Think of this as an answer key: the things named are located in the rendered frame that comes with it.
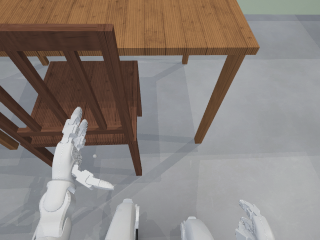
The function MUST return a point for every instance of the robot thigh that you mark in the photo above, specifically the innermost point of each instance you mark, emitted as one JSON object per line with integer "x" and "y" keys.
{"x": 195, "y": 229}
{"x": 124, "y": 223}

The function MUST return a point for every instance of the robot right thigh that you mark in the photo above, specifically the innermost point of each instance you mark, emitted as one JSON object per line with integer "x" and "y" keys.
{"x": 195, "y": 229}

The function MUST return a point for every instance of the table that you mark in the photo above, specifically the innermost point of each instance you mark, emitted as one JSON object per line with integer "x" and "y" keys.
{"x": 149, "y": 28}

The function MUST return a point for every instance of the robot left thigh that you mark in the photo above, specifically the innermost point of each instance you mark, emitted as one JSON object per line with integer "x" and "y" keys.
{"x": 124, "y": 223}

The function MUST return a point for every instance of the left robot forearm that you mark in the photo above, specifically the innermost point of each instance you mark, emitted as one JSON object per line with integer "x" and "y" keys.
{"x": 56, "y": 208}

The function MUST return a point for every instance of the robot left hand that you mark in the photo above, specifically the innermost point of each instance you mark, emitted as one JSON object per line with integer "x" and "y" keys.
{"x": 67, "y": 153}

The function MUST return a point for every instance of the chair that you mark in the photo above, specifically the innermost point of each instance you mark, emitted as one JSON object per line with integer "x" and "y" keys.
{"x": 108, "y": 92}

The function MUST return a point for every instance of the robot right hand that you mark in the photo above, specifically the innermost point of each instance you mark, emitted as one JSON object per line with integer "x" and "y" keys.
{"x": 258, "y": 229}

